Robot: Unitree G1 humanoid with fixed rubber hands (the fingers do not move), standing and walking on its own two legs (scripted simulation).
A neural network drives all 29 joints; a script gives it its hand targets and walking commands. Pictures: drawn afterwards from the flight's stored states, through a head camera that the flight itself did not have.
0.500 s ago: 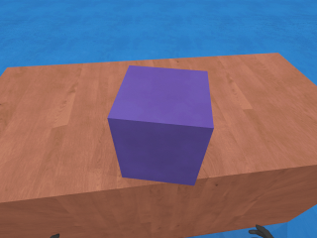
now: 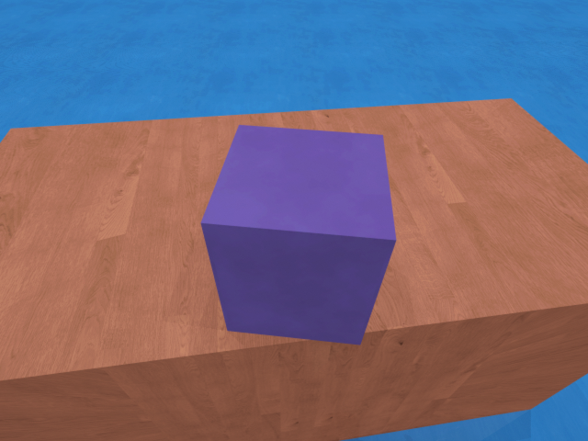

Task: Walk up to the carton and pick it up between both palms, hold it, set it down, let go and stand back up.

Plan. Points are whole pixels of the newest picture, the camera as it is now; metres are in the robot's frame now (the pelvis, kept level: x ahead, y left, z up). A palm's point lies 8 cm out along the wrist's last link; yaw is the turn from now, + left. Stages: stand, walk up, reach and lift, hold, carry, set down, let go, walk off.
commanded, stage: stand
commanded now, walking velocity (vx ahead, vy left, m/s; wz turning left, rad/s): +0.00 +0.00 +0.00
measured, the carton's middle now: (301, 237) +0.41 +0.00 +0.07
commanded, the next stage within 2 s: none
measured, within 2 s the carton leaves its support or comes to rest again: neither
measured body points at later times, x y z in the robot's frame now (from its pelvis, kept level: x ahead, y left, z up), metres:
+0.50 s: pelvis +0.01 +0.00 +0.00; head +0.01 +0.00 +0.45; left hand +0.08 +0.30 -0.12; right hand +0.10 -0.29 -0.12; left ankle +0.02 +0.11 -0.74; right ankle +0.02 -0.13 -0.74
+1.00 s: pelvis +0.01 +0.00 +0.00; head +0.02 +0.00 +0.45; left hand +0.09 +0.30 -0.12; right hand +0.10 -0.29 -0.13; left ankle +0.02 +0.11 -0.74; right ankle +0.02 -0.13 -0.74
